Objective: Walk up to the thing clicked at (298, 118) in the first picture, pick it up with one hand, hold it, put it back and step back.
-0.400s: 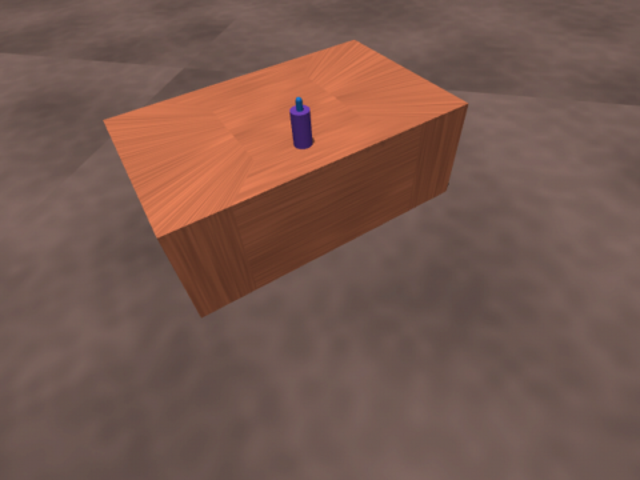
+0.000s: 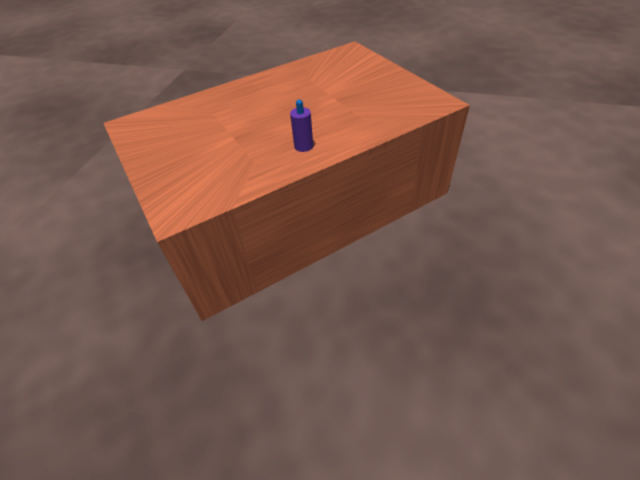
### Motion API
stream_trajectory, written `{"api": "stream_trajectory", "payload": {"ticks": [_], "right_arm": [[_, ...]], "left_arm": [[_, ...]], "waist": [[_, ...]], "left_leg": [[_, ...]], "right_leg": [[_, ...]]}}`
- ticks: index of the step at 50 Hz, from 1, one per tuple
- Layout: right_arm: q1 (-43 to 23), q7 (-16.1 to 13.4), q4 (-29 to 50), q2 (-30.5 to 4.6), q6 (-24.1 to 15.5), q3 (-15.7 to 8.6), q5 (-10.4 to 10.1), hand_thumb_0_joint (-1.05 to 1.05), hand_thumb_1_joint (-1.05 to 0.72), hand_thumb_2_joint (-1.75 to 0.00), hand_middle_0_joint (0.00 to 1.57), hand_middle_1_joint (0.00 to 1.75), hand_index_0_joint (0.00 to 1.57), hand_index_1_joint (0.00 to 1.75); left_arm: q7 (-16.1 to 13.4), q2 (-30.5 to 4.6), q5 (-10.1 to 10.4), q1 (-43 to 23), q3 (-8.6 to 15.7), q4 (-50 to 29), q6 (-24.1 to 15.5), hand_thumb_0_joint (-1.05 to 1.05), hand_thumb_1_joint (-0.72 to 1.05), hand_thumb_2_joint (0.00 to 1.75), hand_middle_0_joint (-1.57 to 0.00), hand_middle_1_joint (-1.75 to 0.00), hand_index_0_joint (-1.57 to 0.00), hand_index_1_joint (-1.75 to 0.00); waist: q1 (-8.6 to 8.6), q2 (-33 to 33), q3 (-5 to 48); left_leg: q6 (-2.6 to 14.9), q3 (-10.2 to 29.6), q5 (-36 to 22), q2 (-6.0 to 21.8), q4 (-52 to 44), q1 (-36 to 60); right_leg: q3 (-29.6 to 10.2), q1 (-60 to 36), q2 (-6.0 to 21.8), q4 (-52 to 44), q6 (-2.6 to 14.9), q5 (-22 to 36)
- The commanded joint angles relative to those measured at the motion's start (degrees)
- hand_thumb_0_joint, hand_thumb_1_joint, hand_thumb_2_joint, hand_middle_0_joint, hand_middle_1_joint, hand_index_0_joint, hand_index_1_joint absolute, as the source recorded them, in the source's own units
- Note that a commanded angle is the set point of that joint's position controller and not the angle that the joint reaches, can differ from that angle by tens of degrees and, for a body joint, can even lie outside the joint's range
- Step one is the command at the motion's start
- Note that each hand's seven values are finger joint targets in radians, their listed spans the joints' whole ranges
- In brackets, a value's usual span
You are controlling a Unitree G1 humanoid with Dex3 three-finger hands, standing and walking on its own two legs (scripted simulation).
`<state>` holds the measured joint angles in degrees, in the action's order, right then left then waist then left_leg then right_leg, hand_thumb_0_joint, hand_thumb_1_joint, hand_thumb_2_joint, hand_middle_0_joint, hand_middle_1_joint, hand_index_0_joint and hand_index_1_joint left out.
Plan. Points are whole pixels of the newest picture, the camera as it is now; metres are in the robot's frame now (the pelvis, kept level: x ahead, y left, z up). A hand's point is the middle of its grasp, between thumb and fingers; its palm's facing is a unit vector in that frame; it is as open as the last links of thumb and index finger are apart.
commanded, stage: stand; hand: right
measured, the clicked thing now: (301, 124) +1.21 +0.12 -0.24
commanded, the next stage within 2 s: walk up in 0.72 s
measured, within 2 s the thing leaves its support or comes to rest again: neither
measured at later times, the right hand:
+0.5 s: hand out of the picture +0.08 -0.25 -0.16, palm faces -0.04 +0.94 -0.34, open 7.4 cm
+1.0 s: hand (535, 463) +0.17 -0.24 -0.13, palm faces -0.23 +0.88 -0.42, open 7.4 cm
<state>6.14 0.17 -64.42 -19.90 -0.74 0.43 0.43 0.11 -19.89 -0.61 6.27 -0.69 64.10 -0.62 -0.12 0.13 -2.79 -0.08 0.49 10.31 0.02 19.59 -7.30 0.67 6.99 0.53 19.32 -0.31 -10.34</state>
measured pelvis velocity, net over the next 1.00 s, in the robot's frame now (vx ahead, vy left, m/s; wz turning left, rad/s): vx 0.05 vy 0.03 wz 0.19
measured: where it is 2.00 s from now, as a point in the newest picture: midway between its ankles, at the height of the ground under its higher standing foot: (330, 404)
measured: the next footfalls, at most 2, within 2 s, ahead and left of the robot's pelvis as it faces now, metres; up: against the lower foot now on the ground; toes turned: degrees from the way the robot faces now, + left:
left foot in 1.04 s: +0.17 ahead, +0.21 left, +0.00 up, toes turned +18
right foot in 1.52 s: +0.45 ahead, -0.04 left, +0.00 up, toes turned +18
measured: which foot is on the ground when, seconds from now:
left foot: down 0.00-0.80, up 0.82-1.00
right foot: down 0.00-1.00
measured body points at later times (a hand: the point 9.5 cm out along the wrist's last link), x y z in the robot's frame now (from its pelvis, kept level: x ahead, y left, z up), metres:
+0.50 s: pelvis +0.00 +0.00 +0.00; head +0.02 +0.00 +0.45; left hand +0.07 +0.30 -0.13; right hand +0.08 -0.30 -0.13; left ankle +0.00 +0.12 -0.75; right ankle +0.00 -0.12 -0.75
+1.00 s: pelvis +0.05 +0.03 -0.01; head +0.07 +0.06 +0.44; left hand +0.04 +0.37 -0.14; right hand +0.19 -0.29 -0.11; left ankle +0.11 +0.19 -0.73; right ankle +0.00 -0.12 -0.75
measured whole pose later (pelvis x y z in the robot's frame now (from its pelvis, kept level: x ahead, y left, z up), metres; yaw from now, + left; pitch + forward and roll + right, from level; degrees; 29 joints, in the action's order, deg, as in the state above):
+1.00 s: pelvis +0.05 +0.03 -0.01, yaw +11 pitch -2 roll -1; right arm 14.0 4.8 -55.3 -24.2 -0.6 -5.3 1.6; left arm 3.7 -24.7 -3.4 13.2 6.0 54.3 -1.4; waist -2.9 -1.9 -4.0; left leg 0.8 -1.9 18.1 5.3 38.4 -24.3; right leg 10.9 1.3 5.2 22.9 -0.5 -19.4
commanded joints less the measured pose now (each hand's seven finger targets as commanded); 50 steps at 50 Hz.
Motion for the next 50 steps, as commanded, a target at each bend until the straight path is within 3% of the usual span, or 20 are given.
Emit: {"api": "stream_trajectory", "payload": {"ticks": [1,35,36,37,38,39,40,41,42,44,45,48,50], "right_arm": [[-2.32,-0.69,3.43,-12.19,-1.32,-2.29,0.03,0.00,-0.90,-0.90,0.20,0.30,0.20,0.30],[-2.22,-0.83,3.59,-12.20,-1.32,-2.13,-0.11,0.00,-0.90,-0.90,0.20,0.30,0.20,0.30],[2.13,0.68,7.66,-16.79,-1.35,-6.00,0.16,0.00,-0.90,-0.90,0.20,0.30,0.20,0.30],[0.34,1.36,8.55,-16.94,-1.17,-6.20,0.56,0.00,-0.90,-0.90,0.20,0.30,0.20,0.30],[-2.64,1.67,10.10,-16.00,-0.90,-5.93,0.87,0.00,-0.90,-0.90,0.20,0.30,0.20,0.30],[-7.91,1.87,13.04,-13.88,-0.91,-5.47,1.20,0.00,-0.90,-0.90,0.20,0.30,0.20,0.30],[-9.93,1.96,15.07,-11.67,-1.00,-5.48,1.86,0.00,-0.90,-0.90,0.20,0.30,0.20,0.30],[-7.51,1.93,15.31,-12.91,-1.18,-6.23,2.33,0.00,-0.90,-0.90,0.20,0.30,0.20,0.30],[-4.63,2.47,15.10,-14.16,-1.44,-6.75,1.85,0.00,-0.90,-0.90,0.20,0.30,0.20,0.30],[0.31,3.67,14.44,-14.70,-1.76,-7.51,1.31,0.00,-0.90,-0.90,0.20,0.30,0.20,0.30],[1.60,4.15,14.76,-14.15,-1.73,-7.83,1.09,0.00,-0.90,-0.90,0.20,0.30,0.20,0.30],[4.71,4.74,15.21,-13.00,-1.95,-8.15,0.88,0.00,-0.90,-0.90,0.20,0.30,0.20,0.30],[12.71,4.08,13.34,-12.70,-2.28,-9.14,0.98,0.00,-0.90,-0.90,0.20,0.30,0.20,0.30]], "left_arm": [[-0.67,-11.82,-0.02,-1.92,2.56,-3.20,-1.30,0.00,0.90,0.90,-0.20,-0.30,-0.20,-0.30],[-0.65,-11.91,-0.02,-1.42,2.91,-2.94,-1.09,0.00,0.90,0.90,-0.20,-0.30,-0.20,-0.30],[1.13,-18.11,-1.04,0.13,7.71,-7.71,-1.80,0.00,0.90,0.90,-0.20,-0.30,-0.20,-0.30],[1.58,-17.64,-1.85,1.70,8.34,-7.32,-1.72,0.00,0.90,0.90,-0.20,-0.30,-0.20,-0.30],[1.90,-17.78,-2.17,3.75,8.96,-7.71,-1.82,0.00,0.90,0.90,-0.20,-0.30,-0.20,-0.30],[2.01,-18.60,-2.00,8.94,9.62,-7.46,-1.99,0.00,0.90,0.90,-0.20,-0.30,-0.20,-0.30],[1.65,-20.11,-2.25,10.15,10.38,-8.06,-2.18,0.00,0.90,0.90,-0.20,-0.30,-0.20,-0.30],[1.75,-19.60,-2.37,6.08,10.37,-10.43,-2.49,0.00,0.90,0.90,-0.20,-0.30,-0.20,-0.30],[2.01,-18.73,-2.37,4.25,10.35,-12.03,-2.59,0.00,0.90,0.90,-0.20,-0.30,-0.20,-0.30],[2.11,-17.18,-2.62,3.35,10.10,-13.29,-3.03,0.00,0.90,0.90,-0.20,-0.30,-0.20,-0.30],[2.35,-18.03,-2.90,1.30,10.29,-14.44,-3.10,0.00,0.90,0.90,-0.20,-0.30,-0.20,-0.30],[3.28,-18.47,-2.67,-0.23,10.10,-17.03,-2.76,0.00,0.90,0.90,-0.20,-0.30,-0.20,-0.30],[3.77,-17.76,-2.17,-1.91,9.78,-17.99,-2.38,0.00,0.90,0.90,-0.20,-0.30,-0.20,-0.30]], "waist": [[-0.06,0.62,4.51],[-0.24,0.54,4.19],[-1.86,-1.63,6.61],[-3.26,-0.41,2.57],[-5.37,-1.29,-0.70],[-8.78,-7.17,-2.49],[-9.74,-15.15,-3.12],[-8.07,-10.31,-3.89],[-6.57,-7.25,-4.20],[-4.16,-4.15,-1.81],[-3.27,-6.32,-1.50],[-1.85,-8.66,-0.98],[2.30,-6.01,1.72]], "left_leg": [[1.68,5.74,-7.80,7.21,-3.08,0.50],[1.57,5.94,-8.42,7.17,-3.62,1.57],[6.06,11.38,17.60,4.71,0.05,-7.22],[5.92,13.01,24.49,5.21,-0.04,-17.30],[3.51,8.78,23.55,2.38,1.85,-26.91],[1.64,1.75,18.17,-0.72,10.45,-36.42],[2.41,-0.97,14.45,0.27,26.40,-38.86],[0.75,0.27,14.45,4.59,30.32,-37.34],[0.58,1.15,14.84,6.15,29.78,-35.07],[0.95,1.71,13.96,7.18,26.81,-30.24],[0.80,1.50,13.73,7.93,23.84,-27.97],[0.69,-3.07,6.36,5.71,16.71,-16.56],[0.10,-8.12,-5.05,2.24,12.60,-2.31]], "right_leg": [[-5.27,-1.53,6.83,-2.46,1.68,7.15],[-5.10,-1.50,6.98,-3.13,1.66,7.13],[-0.63,-6.90,3.84,4.14,2.98,-19.77],[-2.73,-8.78,4.71,5.32,4.33,-26.29],[-4.41,-12.93,6.34,2.01,5.51,-30.20],[-10.84,-17.92,12.83,-6.25,8.53,-34.46],[-20.58,-14.99,24.09,-13.93,12.60,-33.20],[-22.00,-10.69,28.57,-13.91,15.06,-27.14],[-20.22,-9.38,27.69,-13.57,15.67,-24.25],[-11.44,-10.20,22.03,-11.61,13.67,-23.21],[-7.63,-9.45,20.94,-10.56,13.01,-21.99],[2.78,-1.27,15.62,-5.40,9.61,-16.21],[8.88,6.95,12.82,4.15,7.81,-14.67]]}}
